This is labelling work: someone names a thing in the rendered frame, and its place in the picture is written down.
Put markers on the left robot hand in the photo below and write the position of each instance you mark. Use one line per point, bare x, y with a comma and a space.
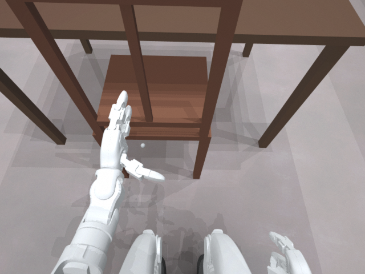
114, 143

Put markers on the robot right shin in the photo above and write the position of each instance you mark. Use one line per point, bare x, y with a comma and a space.
209, 269

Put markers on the right robot hand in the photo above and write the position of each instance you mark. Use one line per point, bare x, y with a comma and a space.
293, 262

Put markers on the robot right thigh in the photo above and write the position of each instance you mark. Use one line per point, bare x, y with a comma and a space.
221, 251

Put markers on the chair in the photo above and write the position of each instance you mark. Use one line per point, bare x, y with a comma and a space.
171, 97

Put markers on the table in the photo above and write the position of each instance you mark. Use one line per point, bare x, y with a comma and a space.
333, 23

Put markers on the robot left forearm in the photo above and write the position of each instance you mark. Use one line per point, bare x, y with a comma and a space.
87, 252

